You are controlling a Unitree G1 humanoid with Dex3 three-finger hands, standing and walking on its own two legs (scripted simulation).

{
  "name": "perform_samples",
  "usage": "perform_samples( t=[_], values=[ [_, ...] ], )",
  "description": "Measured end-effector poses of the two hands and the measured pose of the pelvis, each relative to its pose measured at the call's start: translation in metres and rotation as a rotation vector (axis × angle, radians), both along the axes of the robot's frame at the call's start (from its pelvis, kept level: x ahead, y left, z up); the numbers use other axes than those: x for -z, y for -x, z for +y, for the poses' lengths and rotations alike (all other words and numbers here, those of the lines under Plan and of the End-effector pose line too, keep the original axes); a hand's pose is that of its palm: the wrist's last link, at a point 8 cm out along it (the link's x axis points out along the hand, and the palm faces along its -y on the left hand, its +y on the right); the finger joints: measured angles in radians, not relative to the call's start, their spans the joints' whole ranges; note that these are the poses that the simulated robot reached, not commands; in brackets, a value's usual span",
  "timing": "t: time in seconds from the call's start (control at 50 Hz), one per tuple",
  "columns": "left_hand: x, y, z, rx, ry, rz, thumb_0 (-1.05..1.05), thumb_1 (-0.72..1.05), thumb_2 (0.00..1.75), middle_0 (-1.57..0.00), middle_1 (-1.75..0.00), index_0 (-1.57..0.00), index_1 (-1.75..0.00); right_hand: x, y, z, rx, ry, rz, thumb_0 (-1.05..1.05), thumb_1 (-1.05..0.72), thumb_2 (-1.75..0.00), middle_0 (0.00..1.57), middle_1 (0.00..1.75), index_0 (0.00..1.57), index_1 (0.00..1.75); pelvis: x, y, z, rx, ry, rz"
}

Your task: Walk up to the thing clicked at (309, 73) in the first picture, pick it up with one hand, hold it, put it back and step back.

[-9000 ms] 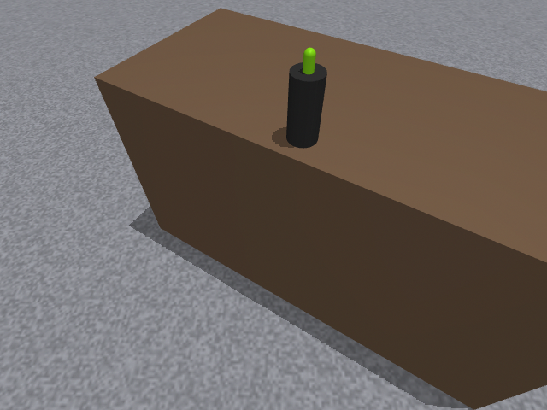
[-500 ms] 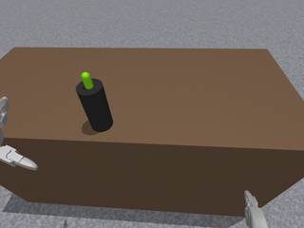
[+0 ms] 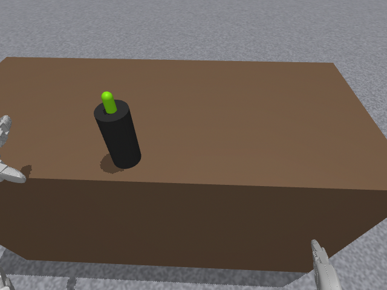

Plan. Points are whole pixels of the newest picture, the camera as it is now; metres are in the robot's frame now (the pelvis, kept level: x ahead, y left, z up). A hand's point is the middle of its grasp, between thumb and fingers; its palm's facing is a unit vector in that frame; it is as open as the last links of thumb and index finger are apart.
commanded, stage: go down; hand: left
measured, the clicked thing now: (118, 129) +0.44 +0.19 +0.08
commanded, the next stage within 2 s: approach in 1.94 s
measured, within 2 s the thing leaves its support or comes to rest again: neither
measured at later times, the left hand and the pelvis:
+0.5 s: hand (8, 132) +0.36 +0.36 +0.16, palm faces +0.17 -0.99 -0.01, open 17.7 cm; pelvis +0.01 +0.00 +0.00, yaw +0 degrees
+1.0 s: hand (3, 126) +0.37 +0.38 +0.16, palm faces +0.18 -0.98 +0.00, open 17.7 cm; pelvis +0.01 +0.00 -0.01, yaw +0 degrees
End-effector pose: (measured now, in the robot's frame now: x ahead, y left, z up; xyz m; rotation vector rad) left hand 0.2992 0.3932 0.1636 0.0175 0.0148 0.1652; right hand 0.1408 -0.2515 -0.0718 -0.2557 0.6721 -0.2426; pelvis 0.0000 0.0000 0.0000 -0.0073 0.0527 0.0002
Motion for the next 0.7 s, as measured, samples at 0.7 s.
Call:
perform_samples(
  t=[0.7],
  values=[
    [-0.002, -0.034, 0.024, -0.015, 0.016, 0.024, -0.02, -0.60, 0.06, -0.05, -0.03, -0.05, -0.03, 0.008, -0.006, 0.000, 0.014, 0.037, 0.051, -0.01, 0.52, -0.06, 0.06, 0.05, 0.06, 0.05, 0.002, -0.010, 0.002, 0.001, 0.010, 0.071]
  ],
)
